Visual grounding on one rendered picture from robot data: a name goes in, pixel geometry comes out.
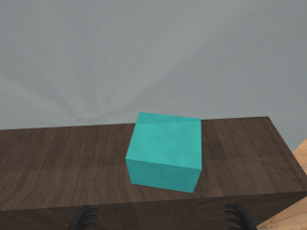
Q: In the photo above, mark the robot left hand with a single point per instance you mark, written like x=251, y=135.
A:
x=78, y=222

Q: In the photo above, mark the carton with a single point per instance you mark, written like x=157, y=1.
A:
x=165, y=152

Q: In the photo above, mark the robot right hand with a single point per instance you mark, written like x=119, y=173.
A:
x=243, y=219

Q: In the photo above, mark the pedestal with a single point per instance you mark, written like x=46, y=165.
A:
x=47, y=174

